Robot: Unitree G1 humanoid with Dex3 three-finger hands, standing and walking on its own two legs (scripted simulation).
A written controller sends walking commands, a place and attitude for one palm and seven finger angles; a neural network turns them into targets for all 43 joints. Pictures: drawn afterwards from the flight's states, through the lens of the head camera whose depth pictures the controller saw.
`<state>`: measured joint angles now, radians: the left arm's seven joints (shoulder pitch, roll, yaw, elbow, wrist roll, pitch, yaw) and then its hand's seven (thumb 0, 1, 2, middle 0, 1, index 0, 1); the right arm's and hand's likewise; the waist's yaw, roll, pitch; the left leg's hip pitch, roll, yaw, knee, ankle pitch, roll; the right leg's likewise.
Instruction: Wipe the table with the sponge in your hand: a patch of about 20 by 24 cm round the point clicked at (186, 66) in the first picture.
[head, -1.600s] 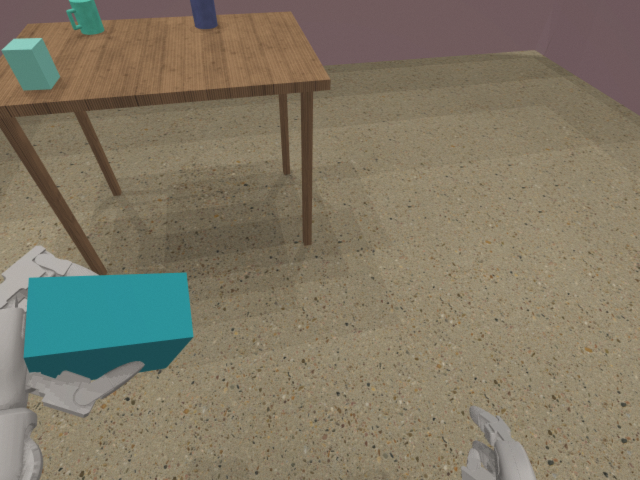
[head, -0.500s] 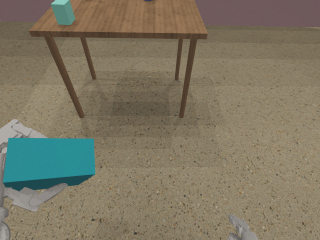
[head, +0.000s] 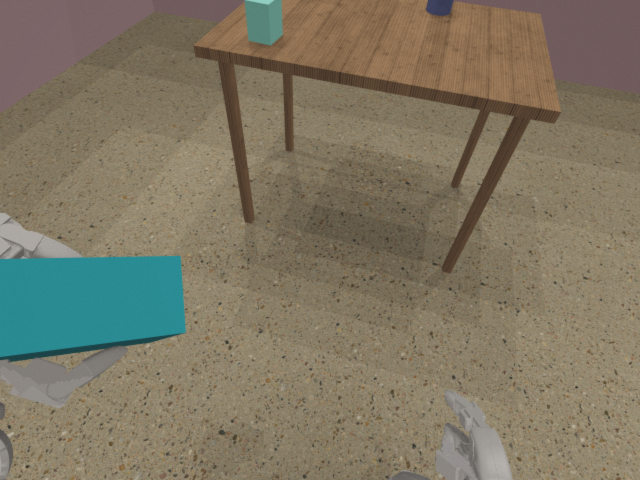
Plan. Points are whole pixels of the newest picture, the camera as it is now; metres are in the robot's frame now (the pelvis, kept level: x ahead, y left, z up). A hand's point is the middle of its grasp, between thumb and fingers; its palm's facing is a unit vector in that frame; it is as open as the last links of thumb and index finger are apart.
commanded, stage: walk to a spot facing it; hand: left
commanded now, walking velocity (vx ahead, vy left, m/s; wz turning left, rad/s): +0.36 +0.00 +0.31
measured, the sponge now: (115, 308) +0.22 +0.21 +0.17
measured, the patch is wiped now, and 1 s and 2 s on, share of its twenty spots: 0.00 0.00 0.00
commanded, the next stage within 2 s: turn to face it in 1.24 s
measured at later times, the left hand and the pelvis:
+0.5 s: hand (98, 216) +0.32 +0.26 +0.18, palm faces +0.54 -0.71 -0.44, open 10.4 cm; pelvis +0.14 -0.01 -0.01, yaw +10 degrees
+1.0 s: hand (147, 166) +0.41 +0.24 +0.17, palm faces +0.63 -0.62 -0.48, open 10.4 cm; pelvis +0.29 -0.05 +0.01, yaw +22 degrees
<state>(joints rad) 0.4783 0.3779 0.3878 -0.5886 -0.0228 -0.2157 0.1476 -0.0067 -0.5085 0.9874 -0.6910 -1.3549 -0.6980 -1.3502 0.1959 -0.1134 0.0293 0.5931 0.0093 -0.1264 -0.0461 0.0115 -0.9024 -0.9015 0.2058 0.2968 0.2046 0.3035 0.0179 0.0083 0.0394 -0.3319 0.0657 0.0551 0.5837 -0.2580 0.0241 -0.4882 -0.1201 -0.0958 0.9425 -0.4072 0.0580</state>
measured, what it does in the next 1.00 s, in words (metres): walks ahead, turning left: right foot, then left foot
